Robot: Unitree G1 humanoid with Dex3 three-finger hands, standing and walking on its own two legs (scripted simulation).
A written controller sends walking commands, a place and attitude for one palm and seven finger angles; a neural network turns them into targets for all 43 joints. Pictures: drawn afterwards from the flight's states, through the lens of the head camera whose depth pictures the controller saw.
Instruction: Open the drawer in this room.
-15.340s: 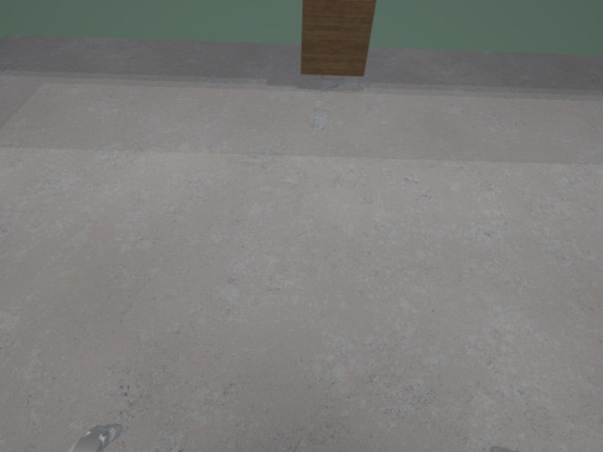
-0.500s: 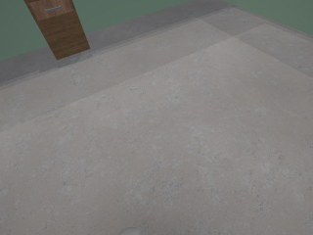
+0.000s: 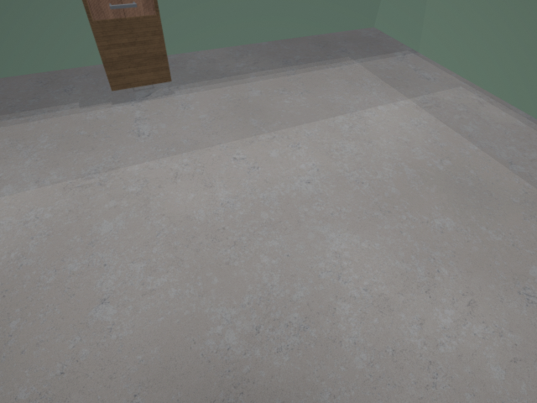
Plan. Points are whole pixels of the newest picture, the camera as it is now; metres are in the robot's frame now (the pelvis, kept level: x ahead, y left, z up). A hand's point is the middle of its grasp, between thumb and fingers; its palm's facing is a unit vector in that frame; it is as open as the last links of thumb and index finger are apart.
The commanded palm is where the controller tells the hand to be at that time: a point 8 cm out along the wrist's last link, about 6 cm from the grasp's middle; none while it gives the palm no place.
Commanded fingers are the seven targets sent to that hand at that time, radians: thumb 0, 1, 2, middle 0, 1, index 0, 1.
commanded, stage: turn or walk to find it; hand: left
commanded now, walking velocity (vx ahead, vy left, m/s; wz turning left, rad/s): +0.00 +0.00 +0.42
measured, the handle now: (122, 5) +2.23 +1.11 -0.22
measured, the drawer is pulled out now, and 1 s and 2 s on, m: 0.00 0.00 0.00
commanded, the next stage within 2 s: stand and wait in 1.78 s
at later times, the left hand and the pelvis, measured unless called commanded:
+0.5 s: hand out of the picture +0.01 +0.22 -0.20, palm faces +0.23 -0.95 -0.20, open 7.4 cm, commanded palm none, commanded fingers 0.00 0.90 0.90 -0.20 -0.30 -0.20 -0.30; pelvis -0.02 +0.02 -0.02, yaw +12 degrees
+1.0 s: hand out of the picture +0.00 +0.18 -0.15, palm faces +0.42 -0.86 -0.29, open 7.4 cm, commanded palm none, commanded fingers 0.00 0.90 0.90 -0.20 -0.30 -0.20 -0.30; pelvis +0.00 -0.04 +0.00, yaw +25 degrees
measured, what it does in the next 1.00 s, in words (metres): steps on the spot, turning left: right foot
